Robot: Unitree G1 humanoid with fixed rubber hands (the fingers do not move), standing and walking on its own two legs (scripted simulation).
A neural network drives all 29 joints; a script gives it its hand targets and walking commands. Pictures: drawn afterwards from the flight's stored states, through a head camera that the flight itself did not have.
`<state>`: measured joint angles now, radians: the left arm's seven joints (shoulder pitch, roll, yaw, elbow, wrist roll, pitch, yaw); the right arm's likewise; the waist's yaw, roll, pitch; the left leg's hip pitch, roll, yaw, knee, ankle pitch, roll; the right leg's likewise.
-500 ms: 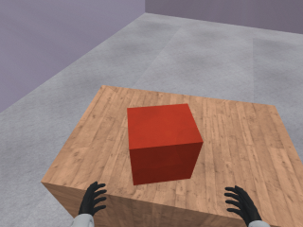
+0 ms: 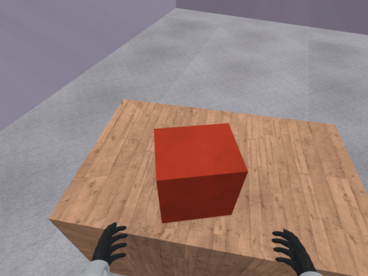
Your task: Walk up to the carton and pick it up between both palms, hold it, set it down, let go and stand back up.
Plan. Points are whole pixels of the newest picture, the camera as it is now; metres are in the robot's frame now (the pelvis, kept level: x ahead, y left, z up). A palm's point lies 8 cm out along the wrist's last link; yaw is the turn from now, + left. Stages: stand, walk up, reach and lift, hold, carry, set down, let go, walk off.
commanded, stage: set down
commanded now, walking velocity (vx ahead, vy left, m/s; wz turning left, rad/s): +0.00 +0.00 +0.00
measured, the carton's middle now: (194, 174) +0.42 +0.04 -0.07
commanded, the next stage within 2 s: let go in 0.28 s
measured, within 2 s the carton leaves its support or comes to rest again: neither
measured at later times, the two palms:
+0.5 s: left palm (100, 263) +0.15 +0.22 -0.07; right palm (301, 271) +0.19 -0.22 -0.07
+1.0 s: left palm (79, 268) +0.14 +0.27 -0.08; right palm out of the picture +0.18 -0.23 -0.08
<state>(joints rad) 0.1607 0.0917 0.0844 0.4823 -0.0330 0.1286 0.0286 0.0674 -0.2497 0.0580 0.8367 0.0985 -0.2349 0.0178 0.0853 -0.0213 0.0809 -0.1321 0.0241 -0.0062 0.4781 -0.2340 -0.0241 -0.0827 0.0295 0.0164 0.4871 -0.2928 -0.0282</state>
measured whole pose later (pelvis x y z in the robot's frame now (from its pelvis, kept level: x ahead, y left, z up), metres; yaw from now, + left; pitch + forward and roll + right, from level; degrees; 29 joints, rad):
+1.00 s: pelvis +0.00 +0.00 +0.00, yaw +0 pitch -5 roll +0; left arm 0.16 0.24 0.08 0.61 -0.03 0.04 0.02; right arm 0.07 -0.24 0.03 0.84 0.04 -0.07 0.00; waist 0.09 -0.03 0.08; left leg -0.16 0.02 -0.01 0.48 -0.23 -0.02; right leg -0.11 0.03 0.02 0.49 -0.29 -0.03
